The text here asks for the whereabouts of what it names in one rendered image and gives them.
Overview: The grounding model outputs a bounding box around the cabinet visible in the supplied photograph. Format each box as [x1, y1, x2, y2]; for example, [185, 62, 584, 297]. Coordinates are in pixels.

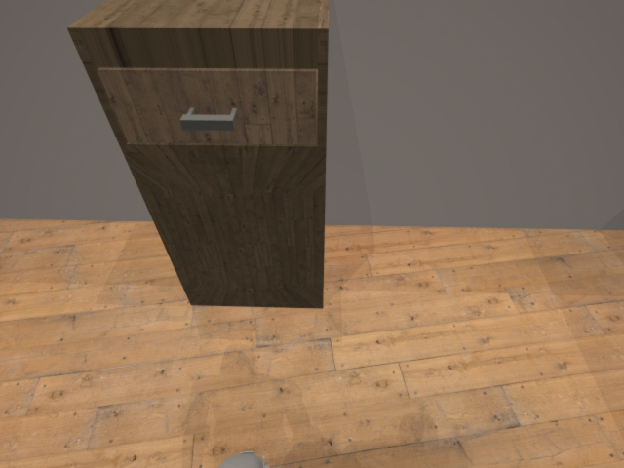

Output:
[67, 0, 329, 309]

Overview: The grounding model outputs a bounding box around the handle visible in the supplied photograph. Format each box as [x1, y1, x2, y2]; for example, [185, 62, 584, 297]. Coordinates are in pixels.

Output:
[180, 107, 238, 131]

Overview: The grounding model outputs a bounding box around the drawer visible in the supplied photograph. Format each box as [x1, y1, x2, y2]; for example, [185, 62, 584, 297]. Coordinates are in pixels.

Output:
[97, 67, 318, 145]

